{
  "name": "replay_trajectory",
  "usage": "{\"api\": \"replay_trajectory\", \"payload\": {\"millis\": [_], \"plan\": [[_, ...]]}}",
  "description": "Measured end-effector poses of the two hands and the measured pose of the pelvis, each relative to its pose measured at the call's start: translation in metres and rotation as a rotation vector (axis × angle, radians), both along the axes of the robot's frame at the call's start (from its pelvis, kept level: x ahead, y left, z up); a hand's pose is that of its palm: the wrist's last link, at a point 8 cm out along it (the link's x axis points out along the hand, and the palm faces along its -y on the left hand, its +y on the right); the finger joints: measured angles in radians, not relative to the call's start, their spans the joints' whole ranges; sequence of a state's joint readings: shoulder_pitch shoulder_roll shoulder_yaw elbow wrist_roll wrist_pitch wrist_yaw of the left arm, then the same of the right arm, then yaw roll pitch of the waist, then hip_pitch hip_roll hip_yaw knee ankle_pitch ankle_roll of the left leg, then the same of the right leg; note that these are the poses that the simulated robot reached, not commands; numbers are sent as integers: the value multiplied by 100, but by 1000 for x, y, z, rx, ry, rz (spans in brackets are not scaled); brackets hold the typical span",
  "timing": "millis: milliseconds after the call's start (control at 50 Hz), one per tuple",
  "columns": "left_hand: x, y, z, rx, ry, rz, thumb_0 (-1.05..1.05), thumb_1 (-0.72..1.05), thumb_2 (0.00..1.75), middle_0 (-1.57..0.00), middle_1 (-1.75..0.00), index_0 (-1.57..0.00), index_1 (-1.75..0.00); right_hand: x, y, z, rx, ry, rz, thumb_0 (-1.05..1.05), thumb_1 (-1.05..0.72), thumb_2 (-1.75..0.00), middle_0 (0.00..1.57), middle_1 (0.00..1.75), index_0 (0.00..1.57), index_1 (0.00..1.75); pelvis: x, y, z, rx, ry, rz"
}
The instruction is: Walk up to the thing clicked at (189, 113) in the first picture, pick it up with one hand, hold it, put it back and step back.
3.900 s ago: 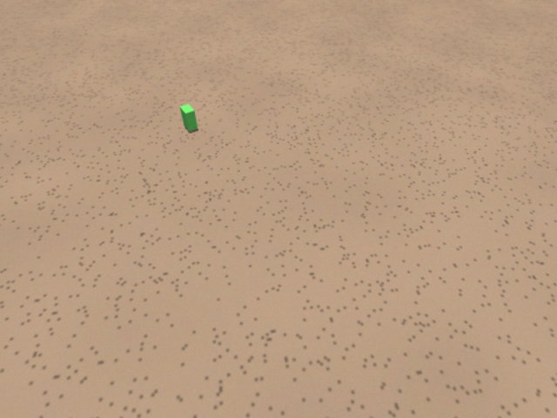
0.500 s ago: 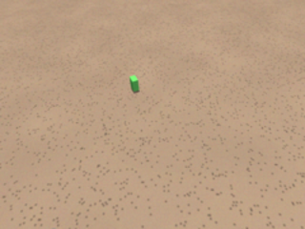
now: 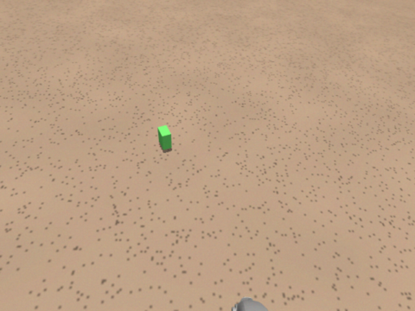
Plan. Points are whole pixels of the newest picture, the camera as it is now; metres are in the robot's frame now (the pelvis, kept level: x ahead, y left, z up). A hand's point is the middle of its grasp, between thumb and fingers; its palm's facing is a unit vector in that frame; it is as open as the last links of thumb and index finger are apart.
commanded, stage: walk up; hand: left
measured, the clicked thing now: (164, 137) +1.26 +0.19 -0.71
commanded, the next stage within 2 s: none
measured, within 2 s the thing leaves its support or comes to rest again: neither
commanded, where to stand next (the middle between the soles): +0.91 -0.04 m, yaw +1 degrees
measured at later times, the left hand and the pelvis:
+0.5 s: hand (109, 244) +0.31 +0.22 -0.13, palm faces -0.02 -0.93 -0.37, open 7.4 cm; pelvis +0.24 -0.05 +0.00, yaw +0 degrees
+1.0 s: hand (116, 179) +0.51 +0.24 -0.15, palm faces -0.07 -0.94 -0.34, open 7.4 cm; pelvis +0.45 -0.03 +0.00, yaw -1 degrees
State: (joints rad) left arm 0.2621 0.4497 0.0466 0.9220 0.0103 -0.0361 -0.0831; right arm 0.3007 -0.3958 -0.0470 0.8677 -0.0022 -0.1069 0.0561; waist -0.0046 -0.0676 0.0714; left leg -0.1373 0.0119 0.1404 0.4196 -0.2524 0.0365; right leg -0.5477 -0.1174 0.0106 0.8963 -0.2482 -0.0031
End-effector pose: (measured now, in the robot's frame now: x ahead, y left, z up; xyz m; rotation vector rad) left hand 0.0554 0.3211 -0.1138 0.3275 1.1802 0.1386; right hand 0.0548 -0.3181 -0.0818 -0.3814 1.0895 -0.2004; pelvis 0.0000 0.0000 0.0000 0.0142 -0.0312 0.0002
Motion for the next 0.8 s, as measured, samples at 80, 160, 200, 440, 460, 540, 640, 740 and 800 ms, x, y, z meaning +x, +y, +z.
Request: {"api": "replay_trajectory", "payload": {"millis": [80, 160, 200, 440, 460, 540, 640, 740, 800], "plan": [[66, -10, 9, 14, -31, -32, 1, 90, 90, -21, -30, -20, -30, 11, -11, -13, 19, 69, -41, 0, -90, -90, 21, 30, 20, 30, 41, -9, -2, 11, 0, 0], [137, -28, 13, 36, -85, -56, 1, 90, 90, -21, -30, -20, -30, 36, -30, -34, 35, 118, -74, 1, -90, -90, 21, 30, 21, 30, 88, -25, -12, 25, 2, 1], [172, -40, 12, 52, -129, -60, 1, 90, 90, -21, -30, -20, -30, 55, -42, -48, 36, 134, -80, 1, -90, -90, 21, 30, 21, 30, 113, -36, -21, 14, 0, 3], [239, -70, 31, 47, -143, -10, 1, 90, 90, -21, -30, -21, -30, 215, -55, -33, 71, 42, -1, 1, -90, -90, 21, 30, 20, 30, 212, -55, -1, -12, -12, 1], [241, -68, 29, 47, -129, -3, 1, 90, 90, -21, -30, -21, -30, 227, -55, -30, 67, 41, 7, 0, -90, -90, 21, 30, 20, 30, 220, -54, -1, -16, -9, 3], [248, -54, 20, 42, -77, 34, 1, 90, 90, -21, -30, -21, -30, 274, -51, -23, 42, 51, 40, 0, -90, -90, 21, 30, 20, 30, 256, -49, -3, -33, -3, 10], [263, -28, -5, 32, 1, 83, 1, 90, 90, -21, -30, -21, -30, 343, -34, -20, 2, 28, 76, 1, -90, -90, 21, 30, 20, 30, 309, -32, -15, -51, 2, 22], [300, -16, -20, 28, 76, 81, 1, 90, 90, -21, -30, -20, -30, 396, -15, -11, -11, -64, 68, 0, -90, -90, 21, 30, 20, 30, 350, -17, -18, -27, -11, 11], [334, -16, -16, 16, 60, 58, 1, 90, 90, -21, -30, -20, -30, 410, -9, -2, -7, -75, 47, 0, -90, -90, 21, 30, 20, 30, 372, -16, -10, -18, -16, 3]]}}
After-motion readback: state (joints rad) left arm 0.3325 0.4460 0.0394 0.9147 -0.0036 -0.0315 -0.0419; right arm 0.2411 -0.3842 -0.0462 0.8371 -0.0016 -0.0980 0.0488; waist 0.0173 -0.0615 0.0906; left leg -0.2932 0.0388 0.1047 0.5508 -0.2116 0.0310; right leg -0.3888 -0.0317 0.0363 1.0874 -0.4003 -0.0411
